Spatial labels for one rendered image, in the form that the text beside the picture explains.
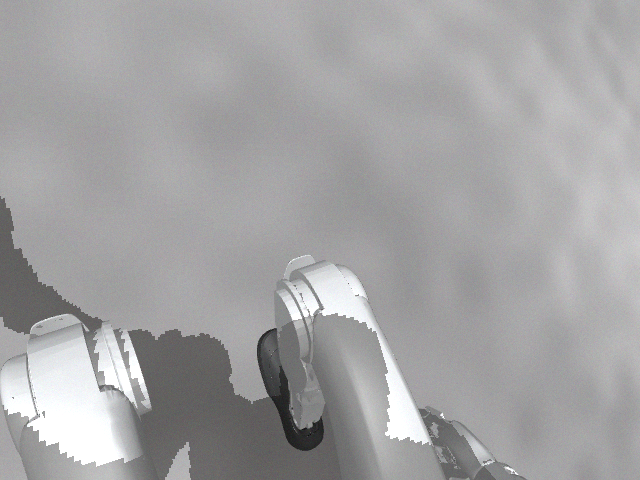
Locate right robot foot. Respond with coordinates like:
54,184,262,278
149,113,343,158
257,328,324,451

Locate right robot hand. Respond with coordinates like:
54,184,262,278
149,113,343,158
418,406,497,480

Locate right robot arm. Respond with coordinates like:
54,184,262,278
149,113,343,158
474,462,527,480

